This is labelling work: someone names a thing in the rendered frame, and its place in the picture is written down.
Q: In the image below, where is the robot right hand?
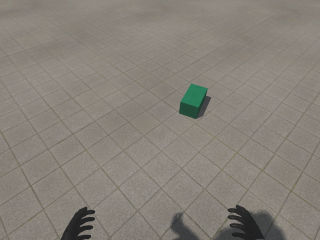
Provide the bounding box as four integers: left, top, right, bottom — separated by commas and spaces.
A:
227, 205, 265, 240

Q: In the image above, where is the carton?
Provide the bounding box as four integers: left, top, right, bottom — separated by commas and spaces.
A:
179, 83, 208, 119

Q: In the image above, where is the robot left hand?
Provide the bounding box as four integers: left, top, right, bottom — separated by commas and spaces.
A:
61, 206, 95, 240

